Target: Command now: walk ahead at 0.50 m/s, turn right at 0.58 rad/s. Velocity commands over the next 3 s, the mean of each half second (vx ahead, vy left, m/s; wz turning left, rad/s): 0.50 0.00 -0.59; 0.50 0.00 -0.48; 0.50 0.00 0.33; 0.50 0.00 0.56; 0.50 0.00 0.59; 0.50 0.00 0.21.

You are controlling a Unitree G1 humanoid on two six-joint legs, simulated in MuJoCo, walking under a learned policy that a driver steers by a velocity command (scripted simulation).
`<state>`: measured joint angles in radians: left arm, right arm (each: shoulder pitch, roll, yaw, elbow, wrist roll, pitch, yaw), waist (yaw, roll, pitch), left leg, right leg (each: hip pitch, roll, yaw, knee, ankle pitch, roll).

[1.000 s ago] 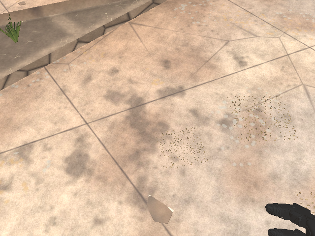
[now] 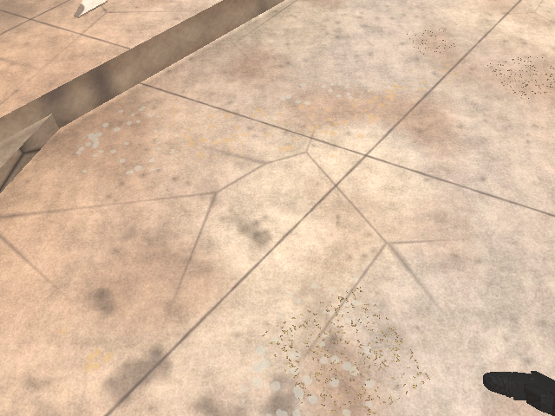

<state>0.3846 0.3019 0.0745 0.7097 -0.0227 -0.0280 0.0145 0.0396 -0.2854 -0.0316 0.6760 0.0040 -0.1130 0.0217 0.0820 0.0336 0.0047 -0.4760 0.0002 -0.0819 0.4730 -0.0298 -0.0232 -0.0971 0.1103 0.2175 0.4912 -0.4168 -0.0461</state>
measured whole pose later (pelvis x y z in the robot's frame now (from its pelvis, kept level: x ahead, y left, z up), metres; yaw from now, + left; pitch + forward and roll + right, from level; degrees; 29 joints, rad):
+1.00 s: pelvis +0.53 -0.12 +0.00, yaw -31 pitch +2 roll -1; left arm 0.37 0.30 0.07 0.73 -0.01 -0.04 0.01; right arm 0.05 -0.29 -0.03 0.70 0.00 -0.10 0.04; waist 0.08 0.04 0.01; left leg -0.51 0.02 -0.03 0.51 0.00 0.00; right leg -0.03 0.09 0.15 0.41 -0.40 -0.05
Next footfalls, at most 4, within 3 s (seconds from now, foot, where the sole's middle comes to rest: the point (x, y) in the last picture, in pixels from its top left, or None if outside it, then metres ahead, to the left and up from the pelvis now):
0.02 left None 0.17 0.13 -0.77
0.54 right None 0.41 -0.18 -0.76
1.02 left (364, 316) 0.75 -0.12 -0.77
1.52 right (472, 275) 0.89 -0.41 -0.77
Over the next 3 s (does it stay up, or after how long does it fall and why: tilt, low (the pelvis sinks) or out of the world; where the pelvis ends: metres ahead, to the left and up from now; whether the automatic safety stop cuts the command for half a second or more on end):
stays up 1.56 -0.18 0.00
